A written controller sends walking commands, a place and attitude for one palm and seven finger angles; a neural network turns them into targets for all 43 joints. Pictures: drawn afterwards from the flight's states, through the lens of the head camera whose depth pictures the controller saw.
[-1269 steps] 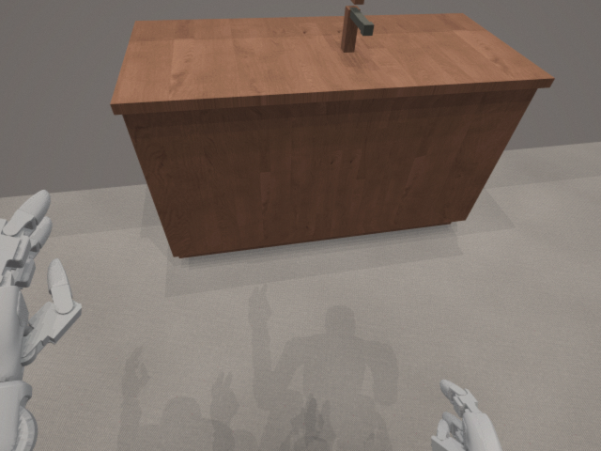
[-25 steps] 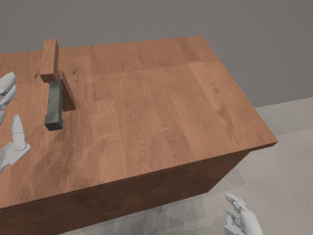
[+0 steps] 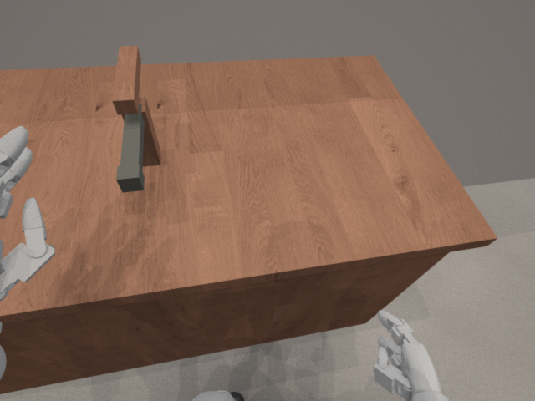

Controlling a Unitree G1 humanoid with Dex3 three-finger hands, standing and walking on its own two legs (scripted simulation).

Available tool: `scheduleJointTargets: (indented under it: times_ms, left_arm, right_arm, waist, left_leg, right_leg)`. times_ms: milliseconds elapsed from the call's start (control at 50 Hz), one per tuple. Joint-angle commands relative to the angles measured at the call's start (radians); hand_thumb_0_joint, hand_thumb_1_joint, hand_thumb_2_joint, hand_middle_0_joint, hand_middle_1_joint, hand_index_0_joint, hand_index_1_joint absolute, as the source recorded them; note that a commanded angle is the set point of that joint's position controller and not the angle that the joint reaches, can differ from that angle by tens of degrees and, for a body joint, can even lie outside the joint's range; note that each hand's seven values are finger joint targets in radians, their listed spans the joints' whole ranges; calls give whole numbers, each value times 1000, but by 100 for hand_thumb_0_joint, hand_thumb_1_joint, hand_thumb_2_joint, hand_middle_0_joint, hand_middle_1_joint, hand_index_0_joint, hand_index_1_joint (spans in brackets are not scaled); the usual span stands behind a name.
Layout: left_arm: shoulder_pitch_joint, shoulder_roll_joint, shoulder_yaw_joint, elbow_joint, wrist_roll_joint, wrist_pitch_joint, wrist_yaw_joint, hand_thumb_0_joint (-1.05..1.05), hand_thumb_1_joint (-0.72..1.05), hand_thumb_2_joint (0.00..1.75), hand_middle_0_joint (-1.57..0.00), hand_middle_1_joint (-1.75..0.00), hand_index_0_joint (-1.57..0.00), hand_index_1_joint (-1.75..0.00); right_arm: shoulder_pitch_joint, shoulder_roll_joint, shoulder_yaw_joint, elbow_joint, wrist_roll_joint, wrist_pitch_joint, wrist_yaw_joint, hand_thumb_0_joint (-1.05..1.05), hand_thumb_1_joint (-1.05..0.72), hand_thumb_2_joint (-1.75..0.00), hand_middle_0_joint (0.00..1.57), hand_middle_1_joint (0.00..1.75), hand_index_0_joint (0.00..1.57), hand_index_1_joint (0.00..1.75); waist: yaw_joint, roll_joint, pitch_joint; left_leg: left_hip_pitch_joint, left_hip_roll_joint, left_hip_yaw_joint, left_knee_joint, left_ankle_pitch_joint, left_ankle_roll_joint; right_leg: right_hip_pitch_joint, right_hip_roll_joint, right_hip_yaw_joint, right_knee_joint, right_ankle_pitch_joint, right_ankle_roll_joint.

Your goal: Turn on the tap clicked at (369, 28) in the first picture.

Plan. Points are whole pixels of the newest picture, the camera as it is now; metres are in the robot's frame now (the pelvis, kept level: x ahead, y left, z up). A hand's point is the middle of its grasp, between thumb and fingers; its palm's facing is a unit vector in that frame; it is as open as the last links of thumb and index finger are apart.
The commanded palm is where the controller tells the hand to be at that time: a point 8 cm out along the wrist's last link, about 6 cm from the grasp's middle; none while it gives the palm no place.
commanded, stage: come to a stop and stand still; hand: left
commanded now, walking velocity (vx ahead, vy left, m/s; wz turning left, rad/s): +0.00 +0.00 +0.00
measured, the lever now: (130, 178) +0.36 +0.23 +0.11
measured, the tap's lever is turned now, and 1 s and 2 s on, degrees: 0 0 0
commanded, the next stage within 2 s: look again from close up in 0.06 s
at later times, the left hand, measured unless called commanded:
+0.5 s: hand (68, 264) +0.22 +0.23 +0.16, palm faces +0.30 -0.88 -0.36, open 7.4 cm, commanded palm +0.16 +0.27 +0.18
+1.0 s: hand (79, 216) +0.27 +0.24 +0.17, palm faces +0.34 -0.87 -0.37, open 7.4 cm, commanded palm +0.20 +0.26 +0.18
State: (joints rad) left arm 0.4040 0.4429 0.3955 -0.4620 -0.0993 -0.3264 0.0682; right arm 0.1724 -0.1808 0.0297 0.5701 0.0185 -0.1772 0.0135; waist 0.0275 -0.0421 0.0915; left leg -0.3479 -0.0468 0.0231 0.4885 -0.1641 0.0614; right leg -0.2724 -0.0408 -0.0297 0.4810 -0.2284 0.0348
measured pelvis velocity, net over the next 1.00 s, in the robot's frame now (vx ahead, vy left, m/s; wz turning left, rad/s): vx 0.03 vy -0.01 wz -0.05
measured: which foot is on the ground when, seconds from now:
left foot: down 0.00-1.00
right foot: down 0.00-1.00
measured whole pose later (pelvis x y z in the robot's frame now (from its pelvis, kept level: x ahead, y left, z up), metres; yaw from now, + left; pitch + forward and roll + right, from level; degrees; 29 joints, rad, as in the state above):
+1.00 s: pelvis +0.03 -0.01 +0.00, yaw -3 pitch +0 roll -1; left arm 0.38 0.40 0.39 -0.46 -0.05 -0.27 0.09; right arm 0.23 -0.18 0.03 0.61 0.01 -0.19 -0.01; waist 0.02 -0.05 0.07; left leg -0.28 0.00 0.06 0.49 -0.22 0.05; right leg -0.20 0.00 0.01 0.43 -0.24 0.03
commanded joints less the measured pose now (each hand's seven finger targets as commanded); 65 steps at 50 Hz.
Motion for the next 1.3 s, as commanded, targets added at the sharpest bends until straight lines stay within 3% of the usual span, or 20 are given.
scheduleJointTargets:
  times_ms: [0, 20, 100, 120, 200, 220, 500, 520, 540, 560, 600, 620, 680, 720, 760, 800, 860, 1000, 1180, 1280]
  left_arm:
    - [-42, 173, 115, -218, -9, -45, 26, 0, 90, 90, -20, -30, -20, -30]
    - [-39, 141, 91, -212, -9, -44, 23, 0, 90, 90, -20, -30, -20, -30]
    - [-41, 168, 109, -206, -7, -28, 27, 0, 90, 90, -20, -30, -20, -30]
    - [-38, 129, 76, -204, -8, -29, 24, 0, 90, 90, -20, -30, -20, -30]
    - [-36, 162, 98, -207, -5, -17, 29, 0, 90, 90, -20, -30, -20, -30]
    - [-32, 125, 70, -207, -7, -19, 25, 0, 90, 90, -20, -30, -20, -30]
    - [8, 144, 85, -210, -5, 5, 32, 0, 90, 90, -20, -30, -20, -30]
    - [-988, 885, 633, -430, 176, -78, 27, 0, 90, 90, -20, -30, -20, -30]
    - [-449, 247, 211, 100, 69, -32, -14, 0, 90, 90, -20, -30, -20, -30]
    - [-207, 163, 149, 160, 56, -19, -22, 0, 90, 90, -20, -30, -20, -30]
    - [-100, 10, -14, -22, 27, -20, -26, 0, 90, 90, -20, -30, -20, -30]
    - [-110, 37, -16, -93, 39, -16, -17, 0, 90, 90, -20, -30, -20, -30]
    - [-62, 90, 30, -109, 52, -11, 15, 0, 90, 90, -20, -30, -20, -30]
    - [-77, 127, 80, -136, 55, -12, 32, 0, 90, 90, -20, -30, -20, -30]
    - [-104, 142, 104, -148, 53, -19, 34, 0, 90, 90, -20, -30, -20, -30]
    - [-151, 195, 148, -205, 54, -25, 40, 0, 90, 90, -20, -30, -20, -30]
    - [-144, 141, 109, -222, 50, -31, 36, 0, 90, 90, -20, -30, -20, -30]
    - [-23, 89, 74, -218, 53, 7, 41, 0, 90, 90, -20, -30, -20, -30]
    - [-24, 100, 84, -224, 44, 37, 44, 0, 90, 90, -20, -30, -20, -30]
    - [-46, 94, 67, -247, 44, 45, 50, 0, 90, 90, -20, -30, -20, -30]
  right_arm:
    - [-56, -168, -74, -147, 14, -52, -21, 0, -90, -90, 20, 30, 20, 30]
    - [-41, -162, -72, -140, 9, -49, -22, 0, -90, -90, 20, 30, 20, 30]
    - [-62, -165, -71, -150, 19, -52, -29, 0, -90, -90, 20, 30, 20, 30]
    - [-49, -161, -71, -147, 16, -49, -30, 0, -90, -90, 20, 30, 20, 30]
    - [-66, -165, -72, -154, 25, -52, -36, 0, -90, -90, 20, 30, 20, 30]
    - [-51, -161, -71, -150, 20, -51, -36, 0, -90, -90, 20, 30, 20, 30]
    - [-67, -163, -65, -164, 28, -52, -48, 0, -90, -90, 20, 30, 20, 30]
    - [17, -177, -59, -117, -56, -76, -43, 0, -90, -90, 20, 30, 20, 30]
    - [-27, -66, -27, -70, -18, -68, -49, 0, -90, -90, 20, 30, 20, 30]
    - [16, -152, -78, -121, -8, -85, -45, 0, -90, -90, 20, 30, 20, 30]
    - [-10, -136, -71, -124, 13, -83, -16, 0, -90, -90, 20, 30, 20, 30]
    - [-12, -160, -77, -133, 10, -82, -6, 0, -90, -90, 20, 30, 20, 30]
    - [-20, -148, -67, -148, 11, -76, -7, 0, -90, -90, 20, 30, 20, 30]
    - [-34, -143, -60, -150, 10, -68, -15, 0, -90, -90, 20, 30, 20, 30]
    - [-35, -136, -59, -152, 7, -67, -26, 0, -90, -90, 20, 30, 20, 30]
    - [-57, -134, -53, -145, 3, -64, -36, 0, -90, -90, 20, 30, 20, 30]
    - [-42, -130, -56, -138, -1, -72, -41, 0, -90, -90, 20, 30, 20, 30]
    - [-49, -132, -61, -119, 2, -60, -30, 0, -90, -90, 20, 30, 20, 30]
    - [-57, -133, -62, -151, 0, -2, -46, 0, -90, -90, 20, 30, 20, 30]
    - [-66, -135, -59, -156, -2, 5, -55, 0, -90, -90, 20, 30, 20, 30]
  waist:
    - [-8, 122, -222]
    - [-11, 110, -214]
    - [-10, 108, -206]
    - [-13, 111, -205]
    - [-13, 108, -197]
    - [-16, 96, -199]
    - [-17, 115, -203]
    - [37, -9, -89]
    - [-17, -37, -213]
    - [25, 89, -221]
    - [11, 203, -223]
    - [15, 211, -206]
    - [24, 56, -137]
    - [15, 29, -140]
    - [7, 9, -131]
    - [4, 88, -145]
    - [1, 157, -211]
    - [0, 104, -272]
    - [-6, 90, -248]
    - [-6, 127, -238]
  left_leg:
    - [164, 150, -169, -144, -84, -65]
    - [150, 153, -168, -146, -85, -62]
    - [161, 147, -165, -146, -87, -62]
    - [150, 149, -164, -148, -111, -58]
    - [158, 141, -158, -140, -120, -51]
    - [150, 144, -160, -142, -122, -49]
    - [178, 143, -148, -138, -56, -49]
    - [-13, 155, -45, -11, -107, -21]
    - [147, 94, -67, -38, -47, -30]
    - [213, 93, -29, -35, -63, -55]
    - [205, 109, -37, -113, -110, -39]
    - [153, 123, -53, -150, -163, -39]
    - [7, 136, -80, -199, -327, -28]
    - [0, 134, -80, -191, -324, -26]
    - [30, 117, -70, -154, -286, -28]
    - [76, 113, -67, -148, -220, -33]
    - [127, 121, -67, -128, -91, -27]
    - [256, 135, -45, -55, 322, -51]
    - [217, 142, -44, -71, 240, -44]
    - [209, 137, -48, -90, 178, -42]
  right_leg:
    - [2, -66, 51, -61, 15, -56]
    - [10, -62, 43, -65, 22, -54]
    - [4, -68, 54, -81, 13, -55]
    - [11, -64, 50, -87, 4, -55]
    - [4, -71, 65, -109, 1, -57]
    - [14, -67, 56, -109, 6, -56]
    - [34, -67, 62, -123, 46, -56]
    - [-43, -61, 134, -161, 10, -76]
    - [-83, -67, 144, -145, -71, -96]
    - [-58, -41, 228, -192, -57, -94]
    - [24, -23, 138, -115, -58, -79]
    - [47, -5, 118, -91, -61, -67]
    - [90, 10, 96, -90, -123, -43]
    - [95, 11, 70, -98, -114, -39]
    - [59, 6, 94, -132, -111, -45]
    - [47, 8, 88, -126, -57, -49]
    - [103, 5, 76, -84, 69, -51]
    - [116, 7, 44, -65, 281, -43]
    - [144, -10, 64, -97, 289, -45]
    - [147, -12, 70, -112, 262, -46]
